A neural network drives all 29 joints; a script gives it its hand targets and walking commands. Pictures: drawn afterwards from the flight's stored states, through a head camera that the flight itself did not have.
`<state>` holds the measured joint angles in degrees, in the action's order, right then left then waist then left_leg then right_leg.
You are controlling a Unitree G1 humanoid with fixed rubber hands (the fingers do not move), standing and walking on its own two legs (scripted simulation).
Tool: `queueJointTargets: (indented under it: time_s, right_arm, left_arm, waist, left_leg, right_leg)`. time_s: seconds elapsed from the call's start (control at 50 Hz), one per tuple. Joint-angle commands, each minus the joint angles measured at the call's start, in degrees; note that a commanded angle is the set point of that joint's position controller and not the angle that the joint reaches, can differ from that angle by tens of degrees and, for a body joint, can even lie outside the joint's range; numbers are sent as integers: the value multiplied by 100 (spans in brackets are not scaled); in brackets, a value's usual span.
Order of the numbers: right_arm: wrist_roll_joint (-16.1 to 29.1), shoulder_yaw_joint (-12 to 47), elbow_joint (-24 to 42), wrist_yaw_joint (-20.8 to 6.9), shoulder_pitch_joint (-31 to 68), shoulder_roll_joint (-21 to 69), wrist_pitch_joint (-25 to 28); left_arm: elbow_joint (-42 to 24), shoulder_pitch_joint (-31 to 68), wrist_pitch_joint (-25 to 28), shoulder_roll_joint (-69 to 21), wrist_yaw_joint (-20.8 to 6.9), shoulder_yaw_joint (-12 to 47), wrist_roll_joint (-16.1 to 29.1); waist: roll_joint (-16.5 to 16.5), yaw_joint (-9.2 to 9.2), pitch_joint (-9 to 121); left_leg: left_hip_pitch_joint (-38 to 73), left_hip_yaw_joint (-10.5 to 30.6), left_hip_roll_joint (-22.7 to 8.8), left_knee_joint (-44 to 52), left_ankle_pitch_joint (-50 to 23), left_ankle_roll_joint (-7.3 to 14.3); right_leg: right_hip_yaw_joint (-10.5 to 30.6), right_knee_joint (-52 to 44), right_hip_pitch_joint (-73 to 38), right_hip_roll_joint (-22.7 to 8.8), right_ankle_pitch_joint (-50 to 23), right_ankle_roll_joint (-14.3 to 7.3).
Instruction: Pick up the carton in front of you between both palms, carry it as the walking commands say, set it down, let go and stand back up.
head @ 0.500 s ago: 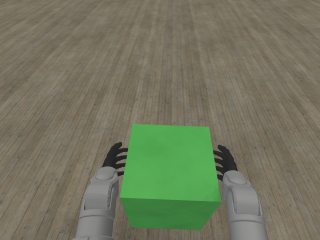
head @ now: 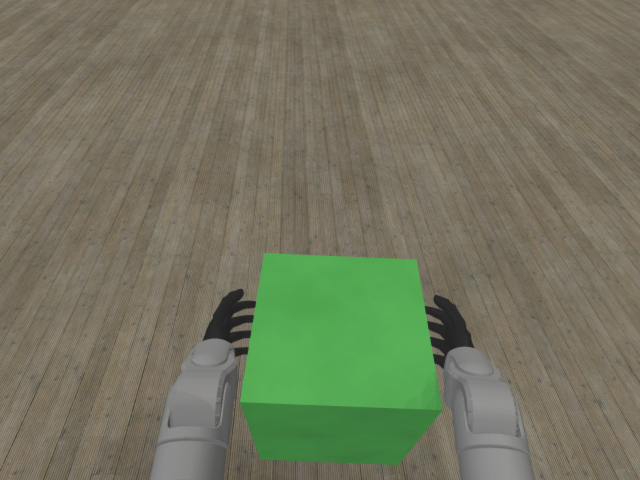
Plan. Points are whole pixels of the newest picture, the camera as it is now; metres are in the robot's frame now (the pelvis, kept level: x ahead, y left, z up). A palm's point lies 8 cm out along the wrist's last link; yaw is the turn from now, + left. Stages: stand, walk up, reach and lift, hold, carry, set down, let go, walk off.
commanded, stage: hold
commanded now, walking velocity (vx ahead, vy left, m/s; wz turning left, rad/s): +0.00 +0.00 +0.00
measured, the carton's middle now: (334, 364) +0.29 +0.00 -0.05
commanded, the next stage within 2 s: set down in 0.42 s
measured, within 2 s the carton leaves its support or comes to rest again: neither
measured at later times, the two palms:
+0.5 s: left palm (200, 341) +0.28 +0.17 +0.03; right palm (441, 360) +0.26 -0.13 +0.04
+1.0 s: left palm (227, 352) +0.34 +0.17 -0.12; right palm (408, 358) +0.34 -0.13 -0.11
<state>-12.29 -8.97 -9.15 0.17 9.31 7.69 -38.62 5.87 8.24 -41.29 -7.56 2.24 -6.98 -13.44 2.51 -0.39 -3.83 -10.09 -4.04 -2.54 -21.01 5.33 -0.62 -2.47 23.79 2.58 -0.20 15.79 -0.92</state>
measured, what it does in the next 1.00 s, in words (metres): lowers itself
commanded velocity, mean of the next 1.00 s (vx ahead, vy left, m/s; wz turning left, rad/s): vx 0.00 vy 0.00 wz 0.00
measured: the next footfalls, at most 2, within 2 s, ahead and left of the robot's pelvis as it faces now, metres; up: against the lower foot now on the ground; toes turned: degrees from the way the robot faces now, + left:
none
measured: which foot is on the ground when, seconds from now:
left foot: down 0.00-1.00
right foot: down 0.00-1.00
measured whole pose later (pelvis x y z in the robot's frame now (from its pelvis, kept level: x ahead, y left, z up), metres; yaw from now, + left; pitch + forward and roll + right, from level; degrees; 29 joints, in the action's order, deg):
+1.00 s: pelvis -0.04 +0.03 -0.06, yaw -3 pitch +16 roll -1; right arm -20.4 -28.0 -36.3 -1.0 36.6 8.2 -11.6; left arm 33.1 35.2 -13.9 -7.8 0.0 -25.6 -20.0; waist 2.8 0.7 -6.5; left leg -51.2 -0.4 0.7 -47.7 12.2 1.4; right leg 3.3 52.4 45.0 1.7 23.1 1.1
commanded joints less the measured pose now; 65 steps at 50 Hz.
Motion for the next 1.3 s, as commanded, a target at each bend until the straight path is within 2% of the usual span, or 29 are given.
queueJointTargets:
  time_s: [0.0,0.1,0.2,0.34,0.46,0.56,0.58,0.64,0.72,0.78,0.82,0.88,0.98,1.06,1.1,1.16,1.22,1.28]
  right_arm:
    - [1204,2967,449,-1067,2505,4763,250]
    - [1126,2867,276,-1103,2562,4724,276]
    - [1034,2752,195,-1116,2584,4863,294]
    - [1040,2699,9,-1240,2799,5090,339]
    - [931,2425,-329,-1409,3176,5128,368]
    - [488,1633,-1346,-1635,4054,5021,647]
    - [345,1380,-1628,-1655,4249,4997,737]
    - [-172,534,-2361,-1551,4757,4697,994]
    - [-795,-447,-2911,-1230,4884,3911,1322]
    - [-978,-762,-2993,-1078,4849,3444,1683]
    - [-917,-724,-2990,-1031,4858,3384,1994]
    - [-664,-319,-3014,-1023,5012,3680,2546]
    - [-7,898,-2890,-986,5520,4404,3275]
    - [610,1876,-2305,-779,5800,4664,3421]
    - [794,2126,-2152,-665,5887,4697,3369]
    - [843,2168,-2149,-584,6047,4831,3171]
    - [721,1907,-2390,-597,6210,5003,2917]
    - [552,1525,-2712,-648,6450,5042,2693]
  left_arm:
    - [-564,2272,345,-4644,-1118,2909,1176]
    - [-403,2377,318,-4667,-1146,2834,1105]
    - [-396,2656,297,-4833,-1295,2993,1226]
    - [-215,2868,275,-5078,-1421,3018,1259]
    - [178,3183,253,-5338,-1503,2795,1203]
    - [1267,3995,456,-5580,-1553,1971,948]
    - [1542,4224,535,-5534,-1559,1717,859]
    - [2284,4681,749,-5203,-1443,859,408]
    - [2815,4801,1103,-4316,-1152,-186,-205]
    - [2972,4753,1536,-3720,-1008,-593,-474]
    - [3016,4767,1903,-3568,-957,-562,-489]
    - [3000,4979,2512,-3820,-950,-122,-342]
    - [2877,5509,3309,-4404,-957,909,56]
    - [2221,5857,3474,-4420,-941,1747,474]
    - [2097,5920,3413,-4300,-967,1892,592]
    - [2245,6045,3241,-4234,-1093,1801,613]
    - [2567,6248,3040,-4229,-1272,1495,512]
    - [2920,6469,2839,-4243,-1457,1106,351]
  waist:
    - [-158,239,1503]
    - [-75,178,1156]
    - [-84,13,1231]
    - [-171,36,1333]
    - [-289,49,1292]
    - [-394,86,1096]
    - [-317,86,1055]
    - [-334,80,827]
    - [-291,63,759]
    - [-247,92,965]
    - [-199,101,1328]
    - [-160,102,2160]
    - [-178,127,4279]
    - [-309,323,6374]
    - [-297,412,6788]
    - [-208,467,6575]
    - [-75,476,6006]
    - [-7,468,5627]
  left_leg:
    - [2160,751,805,-252,-1004,183]
    - [2475,751,737,-268,-618,189]
    - [2536,785,696,-231,-381,133]
    - [2680,874,616,-140,73,78]
    - [2606,1048,488,24,640,49]
    - [2347,1271,403,37,1612,64]
    - [2204,1322,381,-4,1811,75]
    - [1808,1364,375,-211,2063,90]
    - [1187,1333,464,-664,1878,115]
    - [519,1192,568,-1142,1227,117]
    - [143,1080,631,-1512,627,136]
    - [-137,1016,722,-2107,-218,157]
    - [-246,993,815,-3281,-1572,124]
    - [-351,837,868,-4080,-2462,119]
    - [-819,726,914,-4331,-2302,101]
    - [-1982,568,970,-4526,-1418,75]
    - [-3130,437,1002,-4668,-554,82]
    - [-3920,369,1008,-4889,-128,109]
  right_leg:
    - [967,-651,1267,272,-1339,-69]
    - [988,-798,1841,227,-465,-194]
    - [952,-832,1858,270,-165,-279]
    - [938,-803,2075,313,170,-350]
    - [914,-683,2075,355,353,-362]
    - [854,-323,2345,341,838,-382]
    - [847,-226,2393,346,957,-382]
    - [824,137,2746,368,1090,-364]
    - [799,646,3307,417,1017,-323]
    - [757,1029,3788,493,744,-270]
    - [721,1288,4085,576,512,-208]
    - [648,1705,4650,731,231,-107]
    - [538,2544,5720,913,-281,72]
    - [538,3182,6086,995,-928,245]
    - [550,3405,6177,1005,-1020,302]
    - [573,3617,6306,1007,-723,345]
    - [557,3776,6563,1008,-250,367]
    - [559,3946,6961,1012,78,368]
